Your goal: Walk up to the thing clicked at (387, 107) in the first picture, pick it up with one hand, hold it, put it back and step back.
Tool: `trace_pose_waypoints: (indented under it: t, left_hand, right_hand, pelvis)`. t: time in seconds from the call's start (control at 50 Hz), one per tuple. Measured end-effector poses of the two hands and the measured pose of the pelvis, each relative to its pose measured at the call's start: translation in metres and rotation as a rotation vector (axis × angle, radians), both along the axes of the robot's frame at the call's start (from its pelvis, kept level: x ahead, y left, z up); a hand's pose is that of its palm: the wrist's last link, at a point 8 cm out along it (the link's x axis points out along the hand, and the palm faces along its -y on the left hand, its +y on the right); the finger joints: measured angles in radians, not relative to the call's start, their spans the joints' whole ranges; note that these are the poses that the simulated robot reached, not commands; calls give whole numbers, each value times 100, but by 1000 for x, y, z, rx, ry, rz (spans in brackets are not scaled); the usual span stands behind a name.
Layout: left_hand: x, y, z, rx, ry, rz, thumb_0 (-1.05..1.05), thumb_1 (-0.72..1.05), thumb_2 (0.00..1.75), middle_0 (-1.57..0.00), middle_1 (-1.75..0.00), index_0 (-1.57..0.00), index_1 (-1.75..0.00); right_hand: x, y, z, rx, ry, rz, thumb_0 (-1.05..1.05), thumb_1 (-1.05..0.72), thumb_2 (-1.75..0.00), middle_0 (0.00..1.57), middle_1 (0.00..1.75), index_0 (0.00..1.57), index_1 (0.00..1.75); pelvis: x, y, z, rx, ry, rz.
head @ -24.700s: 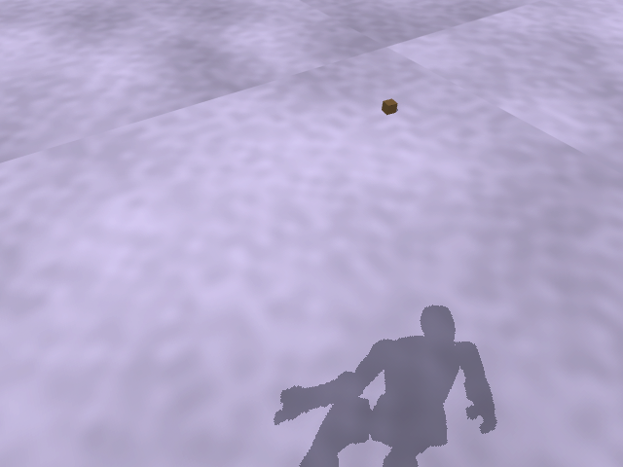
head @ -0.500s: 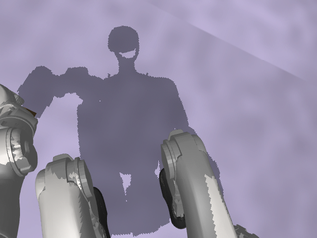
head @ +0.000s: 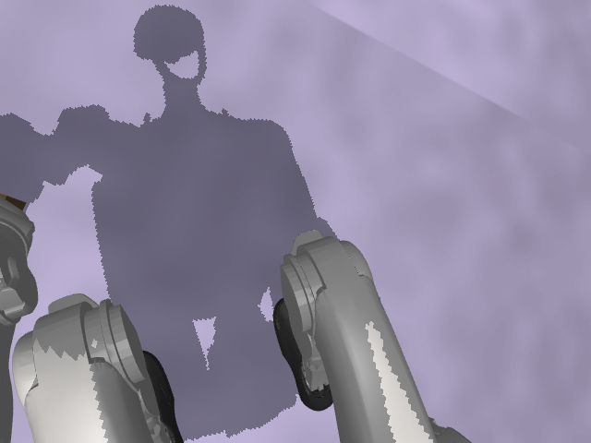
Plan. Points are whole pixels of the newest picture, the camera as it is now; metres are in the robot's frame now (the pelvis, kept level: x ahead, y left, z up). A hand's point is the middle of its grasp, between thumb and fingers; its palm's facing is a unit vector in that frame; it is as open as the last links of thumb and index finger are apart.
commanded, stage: rest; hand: left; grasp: from above
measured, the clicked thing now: out of the picture +0.44 +0.32 -0.25
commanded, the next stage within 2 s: open in 0.70 s
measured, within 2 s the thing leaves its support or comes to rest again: rests again in 0.44 s
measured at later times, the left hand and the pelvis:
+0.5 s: hand out of the picture +0.44 +0.30 -0.23, palm faces -0.26 -0.35 -0.90, open 6.7 cm; pelvis +0.00 +0.00 +0.00, yaw -2 degrees
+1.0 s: hand out of the picture +0.44 +0.30 -0.24, palm faces -0.27 -0.35 -0.90, open 7.8 cm; pelvis -0.01 +0.01 +0.00, yaw -4 degrees
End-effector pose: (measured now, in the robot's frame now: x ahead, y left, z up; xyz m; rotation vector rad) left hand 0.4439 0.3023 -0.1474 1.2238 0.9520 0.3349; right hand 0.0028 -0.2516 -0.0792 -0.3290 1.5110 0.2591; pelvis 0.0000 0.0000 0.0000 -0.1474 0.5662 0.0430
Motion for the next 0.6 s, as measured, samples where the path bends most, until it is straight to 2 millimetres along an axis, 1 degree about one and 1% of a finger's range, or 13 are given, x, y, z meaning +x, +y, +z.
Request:
trace_pose_waypoints:
  t: [0.2, 0.4, 0.6]
  left_hand:
    - [-7, 3, -14, -11, 10, 7, -8, 28, 22, -85, -29, -111, -33]
    - [-3, 1, -22, 0, -3, -8, -7, 29, 21, -84, -30, -111, -32]
    - [-5, -3, -35, -13, 4, 21, -7, 29, 21, -83, -30, -111, -33]
  right_hand:
    - [1, 2, 11, -3, -15, 40, 0, -92, -90, 20, 30, 20, 30]
    - [-9, 0, 26, -16, 7, 56, 0, -92, -90, 19, 30, 19, 30]
    - [-18, 5, 35, -9, 26, 70, 0, -92, -90, 20, 30, 19, 30]
  pelvis:
    - [-2, 1, 0, -17, -23, -6]
    - [-3, 3, 0, -38, -40, -12]
    - [-6, 4, 1, -49, -58, -17]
